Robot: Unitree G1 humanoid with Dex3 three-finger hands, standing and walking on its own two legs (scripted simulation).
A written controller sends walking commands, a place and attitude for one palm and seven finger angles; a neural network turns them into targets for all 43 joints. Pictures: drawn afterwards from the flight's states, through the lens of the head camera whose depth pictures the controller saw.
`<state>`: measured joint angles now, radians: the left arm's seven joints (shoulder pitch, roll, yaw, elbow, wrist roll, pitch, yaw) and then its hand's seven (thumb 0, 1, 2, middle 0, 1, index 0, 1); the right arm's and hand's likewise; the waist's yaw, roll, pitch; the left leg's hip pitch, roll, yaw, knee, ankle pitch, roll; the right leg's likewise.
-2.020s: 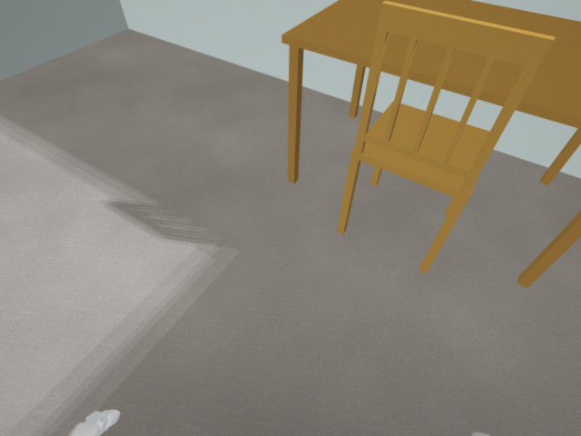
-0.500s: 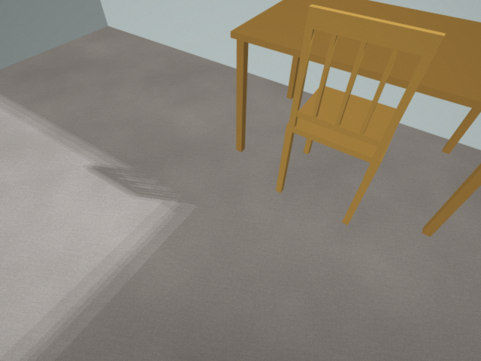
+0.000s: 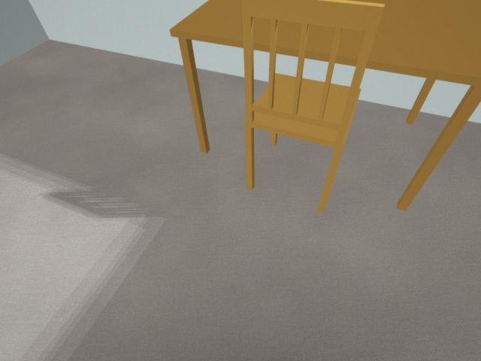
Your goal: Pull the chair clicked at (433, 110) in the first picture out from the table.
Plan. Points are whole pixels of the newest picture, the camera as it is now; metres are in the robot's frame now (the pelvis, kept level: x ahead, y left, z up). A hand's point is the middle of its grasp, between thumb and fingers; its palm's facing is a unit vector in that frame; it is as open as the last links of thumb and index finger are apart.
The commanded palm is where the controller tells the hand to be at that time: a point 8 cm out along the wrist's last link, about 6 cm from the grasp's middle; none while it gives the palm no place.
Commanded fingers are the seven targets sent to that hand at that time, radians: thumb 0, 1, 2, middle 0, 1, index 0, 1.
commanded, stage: walk to a spot facing it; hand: left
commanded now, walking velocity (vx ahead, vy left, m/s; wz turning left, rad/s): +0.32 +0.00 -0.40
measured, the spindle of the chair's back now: (299, 73) +0.98 -0.13 -0.05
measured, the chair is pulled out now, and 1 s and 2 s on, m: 0.00 0.00 0.00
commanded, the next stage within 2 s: turn to face it in 0.24 s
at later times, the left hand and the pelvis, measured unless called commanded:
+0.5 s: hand out of the picture +0.13 +0.17 -0.16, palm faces -0.03 -0.99 -0.17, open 7.3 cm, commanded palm none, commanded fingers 0.00 0.90 0.90 -0.20 -0.30 -0.20 -0.30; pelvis +0.19 +0.01 +0.01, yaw -8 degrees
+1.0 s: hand (176, 245) +0.39 +0.20 -0.16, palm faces -0.28 -0.95 -0.15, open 7.3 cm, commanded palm none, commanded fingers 0.00 0.90 0.90 -0.20 -0.30 -0.20 -0.30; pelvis +0.28 +0.04 +0.02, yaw -19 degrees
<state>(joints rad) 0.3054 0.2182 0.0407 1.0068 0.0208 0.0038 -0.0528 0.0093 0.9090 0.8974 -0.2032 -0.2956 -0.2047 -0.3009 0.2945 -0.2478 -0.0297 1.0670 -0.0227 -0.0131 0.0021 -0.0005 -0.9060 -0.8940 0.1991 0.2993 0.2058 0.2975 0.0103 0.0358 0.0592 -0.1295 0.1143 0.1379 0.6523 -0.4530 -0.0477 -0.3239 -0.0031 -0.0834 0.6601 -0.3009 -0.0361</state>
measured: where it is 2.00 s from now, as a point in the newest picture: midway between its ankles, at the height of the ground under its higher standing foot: (295, 299)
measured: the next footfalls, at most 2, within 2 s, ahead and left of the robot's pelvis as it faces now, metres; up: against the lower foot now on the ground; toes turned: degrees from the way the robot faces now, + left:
left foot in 0.52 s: +0.34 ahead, +0.07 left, +0.00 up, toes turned -3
right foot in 1.38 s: +0.36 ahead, -0.20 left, +0.00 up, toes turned -30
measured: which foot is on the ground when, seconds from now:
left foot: up 0.00-0.50, down 0.52-1.00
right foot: down 0.00-0.52, up 0.54-1.00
